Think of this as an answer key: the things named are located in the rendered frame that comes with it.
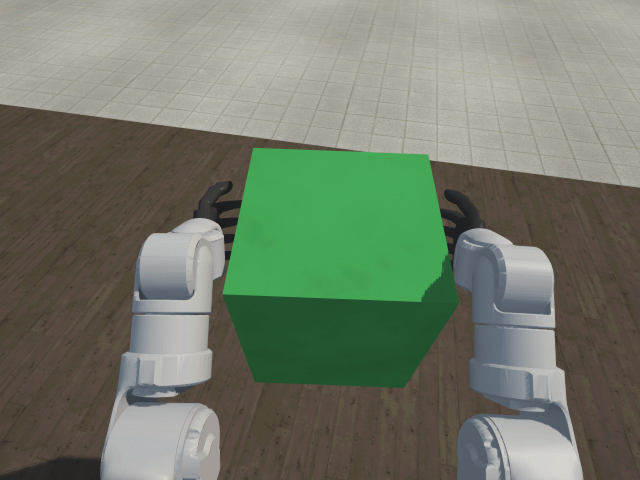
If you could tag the robot right upper arm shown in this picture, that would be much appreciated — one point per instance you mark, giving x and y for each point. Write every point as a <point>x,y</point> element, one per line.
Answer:
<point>514,447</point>

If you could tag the robot right forearm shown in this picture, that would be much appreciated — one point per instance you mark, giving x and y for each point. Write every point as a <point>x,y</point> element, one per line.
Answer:
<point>514,360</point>

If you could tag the carton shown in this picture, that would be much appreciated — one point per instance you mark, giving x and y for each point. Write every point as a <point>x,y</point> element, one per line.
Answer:
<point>339,272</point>

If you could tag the right robot hand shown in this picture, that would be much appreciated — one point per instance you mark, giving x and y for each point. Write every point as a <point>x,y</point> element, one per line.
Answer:
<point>470,219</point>

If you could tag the robot left forearm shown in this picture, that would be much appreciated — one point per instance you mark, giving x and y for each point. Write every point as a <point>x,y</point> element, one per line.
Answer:
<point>169,345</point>

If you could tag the left robot hand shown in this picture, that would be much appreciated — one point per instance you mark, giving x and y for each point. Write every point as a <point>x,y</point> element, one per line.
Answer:
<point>208,209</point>

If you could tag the robot left upper arm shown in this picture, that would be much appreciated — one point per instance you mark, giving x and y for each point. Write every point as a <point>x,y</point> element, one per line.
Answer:
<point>163,441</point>

